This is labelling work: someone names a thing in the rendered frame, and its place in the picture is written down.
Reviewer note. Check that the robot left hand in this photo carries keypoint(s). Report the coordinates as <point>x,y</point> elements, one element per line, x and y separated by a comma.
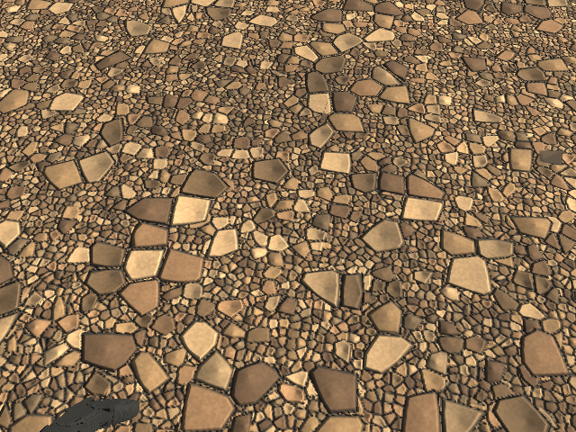
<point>89,415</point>

